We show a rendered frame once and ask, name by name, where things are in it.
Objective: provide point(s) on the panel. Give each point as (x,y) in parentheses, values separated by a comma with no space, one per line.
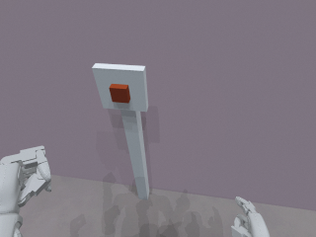
(135,77)

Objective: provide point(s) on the right robot hand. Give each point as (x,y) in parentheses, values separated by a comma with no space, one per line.
(253,225)

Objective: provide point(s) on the left robot hand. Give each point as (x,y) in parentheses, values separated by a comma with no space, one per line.
(12,177)

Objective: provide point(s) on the button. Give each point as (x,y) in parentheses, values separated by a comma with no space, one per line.
(120,93)

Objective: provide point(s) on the left robot forearm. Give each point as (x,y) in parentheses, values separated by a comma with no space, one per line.
(10,224)

